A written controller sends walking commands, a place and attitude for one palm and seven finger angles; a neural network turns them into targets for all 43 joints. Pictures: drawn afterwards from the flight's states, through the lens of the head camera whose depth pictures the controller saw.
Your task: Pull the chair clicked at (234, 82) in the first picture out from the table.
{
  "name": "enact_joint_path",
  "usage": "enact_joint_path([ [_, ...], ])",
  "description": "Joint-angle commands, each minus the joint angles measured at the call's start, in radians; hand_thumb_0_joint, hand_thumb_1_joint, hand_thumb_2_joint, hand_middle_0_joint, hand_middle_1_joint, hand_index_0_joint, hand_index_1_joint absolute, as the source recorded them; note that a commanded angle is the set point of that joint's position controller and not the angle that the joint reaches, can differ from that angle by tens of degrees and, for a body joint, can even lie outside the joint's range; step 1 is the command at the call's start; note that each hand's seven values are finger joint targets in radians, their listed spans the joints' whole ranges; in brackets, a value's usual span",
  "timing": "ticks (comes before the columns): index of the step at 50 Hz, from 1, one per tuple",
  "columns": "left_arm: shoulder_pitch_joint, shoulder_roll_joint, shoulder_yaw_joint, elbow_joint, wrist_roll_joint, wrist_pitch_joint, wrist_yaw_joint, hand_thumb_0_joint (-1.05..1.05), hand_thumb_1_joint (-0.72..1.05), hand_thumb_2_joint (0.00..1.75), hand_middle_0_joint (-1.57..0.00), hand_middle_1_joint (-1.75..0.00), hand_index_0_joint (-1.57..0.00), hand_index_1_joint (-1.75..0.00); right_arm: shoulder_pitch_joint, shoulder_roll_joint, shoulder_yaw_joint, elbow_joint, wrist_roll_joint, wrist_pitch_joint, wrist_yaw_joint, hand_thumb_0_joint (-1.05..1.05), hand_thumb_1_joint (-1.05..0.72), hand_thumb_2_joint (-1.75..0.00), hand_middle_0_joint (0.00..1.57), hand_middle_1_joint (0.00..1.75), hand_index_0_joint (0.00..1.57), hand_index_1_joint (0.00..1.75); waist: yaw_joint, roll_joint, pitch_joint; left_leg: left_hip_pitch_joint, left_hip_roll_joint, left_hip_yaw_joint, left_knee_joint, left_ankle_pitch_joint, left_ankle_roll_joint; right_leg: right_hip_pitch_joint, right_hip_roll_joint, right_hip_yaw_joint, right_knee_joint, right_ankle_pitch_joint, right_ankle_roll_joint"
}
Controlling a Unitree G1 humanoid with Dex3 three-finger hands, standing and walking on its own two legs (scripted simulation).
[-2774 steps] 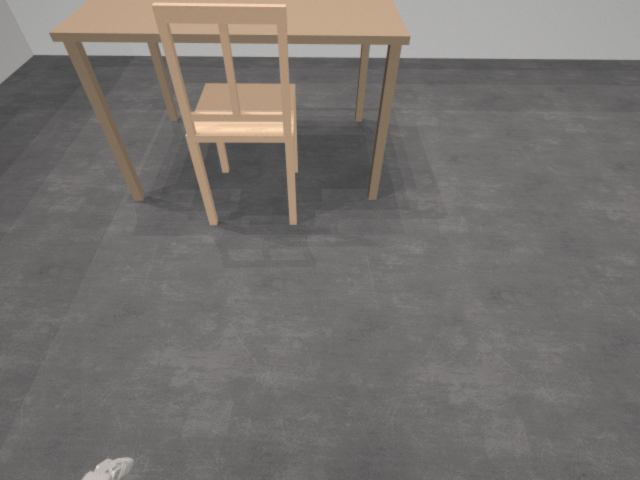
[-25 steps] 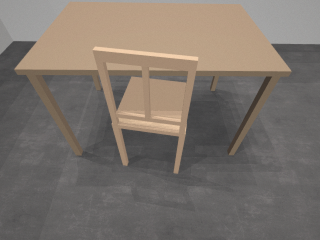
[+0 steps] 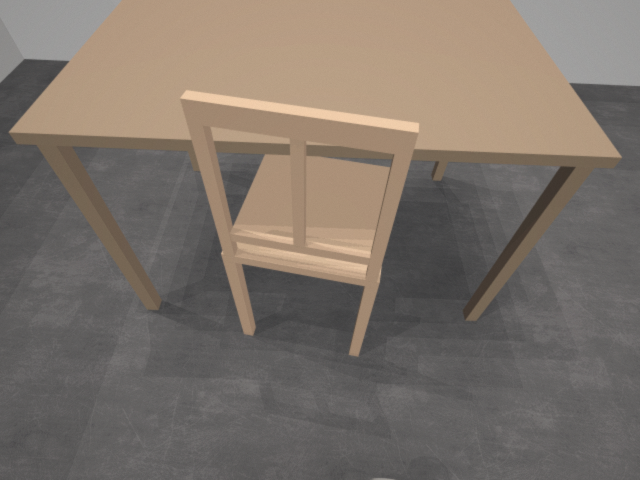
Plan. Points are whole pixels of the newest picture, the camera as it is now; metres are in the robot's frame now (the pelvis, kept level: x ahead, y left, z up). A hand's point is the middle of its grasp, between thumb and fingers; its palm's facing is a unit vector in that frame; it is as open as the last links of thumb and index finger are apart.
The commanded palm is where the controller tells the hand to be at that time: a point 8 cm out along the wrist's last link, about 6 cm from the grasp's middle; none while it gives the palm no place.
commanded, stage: take the last steps up to it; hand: left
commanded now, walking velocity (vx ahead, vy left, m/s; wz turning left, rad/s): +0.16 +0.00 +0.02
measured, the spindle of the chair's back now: (299, 196) +0.61 +0.05 -0.07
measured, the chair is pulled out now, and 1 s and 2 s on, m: -0.05 -0.05 -0.05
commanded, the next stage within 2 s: come to a stop and stand still in 0.02 s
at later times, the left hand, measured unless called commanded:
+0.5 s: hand (229, 473) +0.16 +0.13 -0.15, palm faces +0.09 -0.96 -0.27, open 7.1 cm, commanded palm none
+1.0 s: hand out of the picture +0.10 +0.18 -0.17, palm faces +0.08 -0.97 -0.22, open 7.3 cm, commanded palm none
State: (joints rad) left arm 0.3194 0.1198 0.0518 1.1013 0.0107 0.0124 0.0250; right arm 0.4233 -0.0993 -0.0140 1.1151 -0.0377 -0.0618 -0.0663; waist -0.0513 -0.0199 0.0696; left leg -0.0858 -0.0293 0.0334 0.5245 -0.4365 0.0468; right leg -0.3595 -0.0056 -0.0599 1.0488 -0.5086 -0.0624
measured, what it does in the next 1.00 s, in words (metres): steps on the spot: right foot, then left foot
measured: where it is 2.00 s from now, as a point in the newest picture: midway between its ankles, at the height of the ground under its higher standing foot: outside the picture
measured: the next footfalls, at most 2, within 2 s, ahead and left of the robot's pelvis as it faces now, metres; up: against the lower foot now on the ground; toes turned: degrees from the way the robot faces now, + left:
right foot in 0.22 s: +0.19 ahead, -0.15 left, +0.00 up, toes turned -3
left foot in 0.74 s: +0.10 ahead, +0.11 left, +0.00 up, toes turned +2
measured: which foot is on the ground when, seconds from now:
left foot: down 0.00-0.24, up 0.26-0.72, down 0.74-1.00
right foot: up 0.00-0.20, down 0.22-0.74, up 0.76-0.96, down 0.98-1.00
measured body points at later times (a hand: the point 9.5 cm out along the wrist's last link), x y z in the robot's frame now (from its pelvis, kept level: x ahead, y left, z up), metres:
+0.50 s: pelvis +0.09 -0.06 +0.01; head +0.16 -0.09 +0.46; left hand +0.15 +0.18 -0.13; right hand +0.17 -0.31 -0.15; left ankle +0.06 +0.10 -0.64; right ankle +0.15 -0.15 -0.73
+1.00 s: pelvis +0.09 +0.00 +0.01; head +0.13 +0.00 +0.46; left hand +0.10 +0.24 -0.15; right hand +0.10 -0.22 -0.15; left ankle +0.06 +0.11 -0.73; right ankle +0.06 -0.10 -0.73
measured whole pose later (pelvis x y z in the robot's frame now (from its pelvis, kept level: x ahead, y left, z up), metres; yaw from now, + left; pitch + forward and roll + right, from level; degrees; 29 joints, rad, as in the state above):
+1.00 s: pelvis +0.09 +0.00 +0.01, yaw +0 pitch +1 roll +2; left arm 0.25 0.16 0.05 1.07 0.01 0.02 0.03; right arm 0.29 -0.14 -0.02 1.06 -0.02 0.00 -0.05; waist 0.02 -0.03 0.06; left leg -0.18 -0.05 0.04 0.47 -0.30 0.03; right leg -0.21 -0.02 -0.01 0.52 -0.32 -0.02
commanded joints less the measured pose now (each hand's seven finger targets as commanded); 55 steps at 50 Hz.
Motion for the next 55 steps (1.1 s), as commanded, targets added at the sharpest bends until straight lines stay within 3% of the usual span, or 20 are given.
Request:
enact_joint_path([
  [1, -0.105, 0.054, 0.015, -0.143, -0.001, -0.035, -0.015, 0.00, 0.90, 0.90, -0.20, -0.30, -0.20, -0.30, 0.161, -0.148, -0.029, 0.025, 0.009, 0.004, -0.003, 0.00, -0.90, -0.90, 0.20, 0.30, 0.20, 0.30, 0.010, 0.094, 0.081, 0.087, 0.291, -0.234, -0.208, 0.814, 0.141, -0.262, -0.062, 0.035, 0.017, 0.125, 0.019],
  [6, -0.113, 0.063, 0.022, -0.171, -0.008, -0.019, -0.028, 0.00, 0.90, 0.90, -0.20, -0.30, -0.20, -0.30, 0.086, -0.166, -0.024, 0.005, 0.007, 0.007, 0.004, 0.00, -0.90, -0.90, 0.20, 0.30, 0.20, 0.30, 0.058, 0.159, 0.132, -0.129, 0.251, -0.114, -0.249, 0.699, 0.113, -0.022, -0.035, -0.026, -0.221, 0.238, 0.014],
  [9, 0.097, 0.083, 0.034, -0.118, -0.006, -0.023, -0.013, 0.00, 0.90, 0.90, -0.20, -0.30, -0.20, -0.30, 0.054, -0.190, -0.034, 0.001, 0.018, 0.028, 0.004, 0.00, -0.90, -0.90, 0.20, 0.30, 0.20, 0.30, 0.151, 0.094, 0.029, -0.116, 0.209, -0.053, -0.024, 0.778, 0.058, 0.234, 0.008, -0.037, -0.401, 0.402, 0.013],
  [10, 0.184, 0.129, 0.043, -0.096, -0.003, -0.036, -0.005, 0.00, 0.90, 0.90, -0.20, -0.30, -0.20, -0.30, 0.081, -0.177, -0.038, 0.003, 0.027, 0.031, 0.010, 0.00, -0.90, -0.90, 0.20, 0.30, 0.20, 0.30, 0.173, 0.024, -0.041, -0.124, 0.145, -0.031, 0.114, 0.656, 0.017, 0.354, -0.024, 0.019, -0.491, 0.538, 0.009],
  [11, 0.221, 0.228, 0.063, -0.094, 0.008, -0.047, 0.011, 0.00, 0.90, 0.90, -0.20, -0.30, -0.20, -0.30, 0.183, -0.133, -0.042, 0.002, 0.039, 0.037, 0.019, 0.00, -0.90, -0.90, 0.20, 0.30, 0.20, 0.30, 0.149, -0.201, -0.164, -0.202, -0.001, 0.002, 0.367, 0.239, -0.027, 0.472, -0.219, 0.335, -0.553, 0.881, -0.069],
  [12, 0.188, 0.259, 0.063, -0.100, 0.001, -0.049, 0.013, 0.00, 0.90, 0.90, -0.20, -0.30, -0.20, -0.30, 0.201, -0.115, -0.053, -0.005, 0.059, 0.051, 0.018, 0.00, -0.90, -0.90, 0.20, 0.30, 0.20, 0.30, 0.104, -0.258, -0.194, -0.199, -0.034, -0.035, 0.635, -0.192, -0.027, 0.390, -0.418, 0.496, -0.651, 1.106, -0.166],
  [13, 0.104, 0.234, 0.047, -0.128, 0.003, -0.045, 0.021, 0.00, 0.90, 0.90, -0.20, -0.30, -0.20, -0.30, 0.129, -0.102, -0.047, -0.024, 0.057, 0.067, 0.016, 0.00, -0.90, -0.90, 0.20, 0.30, 0.20, 0.30, 0.092, -0.134, -0.102, -0.218, 0.010, -0.120, 0.679, -0.219, -0.022, 0.241, -0.418, 0.470, -0.661, 1.046, -0.200],
  [15, -0.024, 0.201, 0.044, -0.158, 0.012, -0.021, 0.033, 0.00, 0.90, 0.90, -0.20, -0.30, -0.20, -0.30, 0.029, -0.092, -0.045, -0.050, 0.045, 0.092, 0.016, 0.00, -0.90, -0.90, 0.20, 0.30, 0.20, 0.30, 0.074, -0.138, -0.020, -0.297, 0.051, -0.133, 0.743, -0.163, -0.035, 0.100, -0.391, 0.405, -0.669, 0.888, -0.186],
  [18, -0.050, 0.203, 0.047, -0.167, 0.013, -0.020, 0.037, 0.00, 0.90, 0.90, -0.20, -0.30, -0.20, -0.30, -0.025, -0.099, -0.051, -0.076, 0.033, 0.114, 0.032, 0.00, -0.90, -0.90, 0.20, 0.30, 0.20, 0.30, 0.058, -0.058, -0.077, -0.313, 0.055, -0.116, 0.693, -0.097, -0.068, 0.068, -0.366, 0.300, -0.693, 0.839, -0.143],
  [25, -0.069, 0.199, 0.052, -0.175, 0.021, -0.020, 0.027, 0.00, 0.90, 0.90, -0.20, -0.30, -0.20, -0.30, -0.135, -0.129, -0.070, -0.141, 0.021, 0.131, 0.056, 0.00, -0.90, -0.90, 0.20, 0.30, 0.20, 0.30, 0.061, -0.121, -0.139, -0.356, 0.035, -0.080, 0.548, 0.024, -0.102, 0.134, -0.312, 0.223, -0.724, 0.711, -0.103],
  [31, -0.065, 0.232, 0.058, -0.172, 0.034, -0.011, 0.017, 0.00, 0.90, 0.90, -0.20, -0.30, -0.20, -0.30, -0.186, -0.133, -0.067, -0.168, 0.029, 0.106, 0.062, 0.00, -0.90, -0.90, 0.20, 0.30, 0.20, 0.30, 0.072, -0.207, -0.115, -0.266, 0.019, -0.030, 0.265, -0.007, -0.080, 0.135, -0.281, 0.235, -0.757, 0.467, -0.104],
  [34, -0.082, 0.222, 0.058, -0.166, 0.022, -0.004, 0.017, 0.00, 0.90, 0.90, -0.20, -0.30, -0.20, -0.30, -0.105, -0.126, -0.061, -0.134, 0.032, 0.082, 0.056, 0.00, -0.90, -0.90, 0.20, 0.30, 0.20, 0.30, 0.027, -0.169, -0.116, -0.071, 0.004, -0.008, -0.064, 0.151, -0.068, 0.065, -0.237, 0.203, -0.691, 0.338, -0.043],
  [35, -0.077, 0.194, 0.049, -0.164, 0.014, 0.000, 0.017, 0.00, 0.90, 0.90, -0.20, -0.30, -0.20, -0.30, -0.072, -0.145, -0.060, -0.120, 0.032, 0.072, 0.054, 0.00, -0.90, -0.90, 0.20, 0.30, 0.20, 0.30, 0.016, -0.085, -0.119, 0.014, 0.034, -0.029, -0.160, 0.208, -0.068, 0.013, -0.187, 0.159, -0.626, 0.246, -0.009],
  [37, -0.043, 0.102, 0.024, -0.169, 0.003, 0.012, 0.018, 0.00, 0.90, 0.90, -0.20, -0.30, -0.20, -0.30, -0.112, -0.255, -0.075, -0.150, 0.011, 0.071, 0.045, 0.00, -0.90, -0.90, 0.20, 0.30, 0.20, 0.30, 0.035, 0.304, -0.043, -0.108, 0.321, -0.318, -0.288, 0.317, 0.014, -0.075, -0.039, 0.014, -0.425, -0.008, 0.071],
  [39, -0.055, 0.106, 0.022, -0.153, 0.006, 0.012, 0.016, 0.00, 0.90, 0.90, -0.20, -0.30, -0.20, -0.30, -0.176, -0.209, -0.047, -0.162, -0.001, 0.069, 0.029, 0.00, -0.90, -0.90, 0.20, 0.30, 0.20, 0.30, 0.060, 0.172, 0.009, -0.233, 0.294, -0.212, -0.270, 0.479, 0.081, 0.025, -0.032, 0.052, -0.292, 0.033, 0.059],
  [41, -0.046, 0.118, 0.022, -0.118, 0.007, 0.016, 0.011, 0.00, 0.90, 0.90, -0.20, -0.30, -0.20, -0.30, -0.176, -0.178, -0.037, -0.147, 0.004, 0.060, 0.016, 0.00, -0.90, -0.90, 0.20, 0.30, 0.20, 0.30, 0.065, 0.271, -0.018, -0.152, 0.242, -0.179, -0.215, 0.685, 0.073, 0.018, -0.022, 0.062, -0.244, 0.086, 0.063],
  [46, -0.047, 0.108, 0.012, -0.089, -0.001, -0.003, 0.005, 0.00, 0.90, 0.90, -0.20, -0.30, -0.20, -0.30, -0.112, -0.173, -0.031, -0.106, 0.014, 0.053, 0.007, 0.00, -0.90, -0.90, 0.20, 0.30, 0.20, 0.30, 0.063, 0.128, -0.042, -0.045, 0.223, -0.158, -0.160, 0.772, 0.071, 0.108, -0.022, 0.037, -0.463, 0.184, 0.058],
  [50, 0.017, 0.146, 0.002, -0.029, -0.004, -0.035, 0.017, 0.00, 0.90, 0.90, -0.20, -0.30, -0.20, -0.30, -0.058, -0.124, -0.020, -0.074, 0.034, 0.044, 0.014, 0.00, -0.90, -0.90, 0.20, 0.30, 0.20, 0.30, 0.047, -0.006, -0.093, -0.095, 0.092, -0.079, -0.102, 0.400, -0.029, 0.290, -0.164, 0.184, -0.656, 0.677, -0.005],
  [53, -0.007, 0.118, -0.008, -0.016, -0.010, -0.040, 0.022, 0.00, 0.90, 0.90, -0.20, -0.30, -0.20, -0.30, -0.036, -0.127, -0.017, -0.035, 0.025, 0.047, 0.015, 0.00, -0.90, -0.90, 0.20, 0.30, 0.20, 0.30, 0.042, -0.128, -0.113, -0.039, 0.101, -0.077, -0.137, 0.464, -0.032, 0.300, -0.124, 0.138, -0.621, 0.740, -0.003],
  [55, -0.018, 0.098, -0.017, -0.011, -0.012, -0.036, 0.025, 0.00, 0.90, 0.90, -0.20, -0.30, -0.20, -0.30, -0.035, -0.127, -0.018, -0.014, 0.025, 0.044, 0.015, 0.00, -0.90, -0.90, 0.20, 0.30, 0.20, 0.30, 0.040, -0.075, -0.071, -0.006, 0.111, -0.086, -0.158, 0.465, -0.026, 0.243, -0.105, 0.127, -0.651, 0.602, 0.010],
])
